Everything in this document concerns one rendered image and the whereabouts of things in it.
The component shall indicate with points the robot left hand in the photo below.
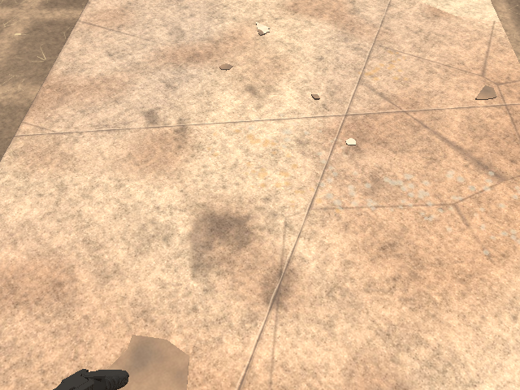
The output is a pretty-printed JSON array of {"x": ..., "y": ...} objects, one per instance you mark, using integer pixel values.
[{"x": 95, "y": 380}]

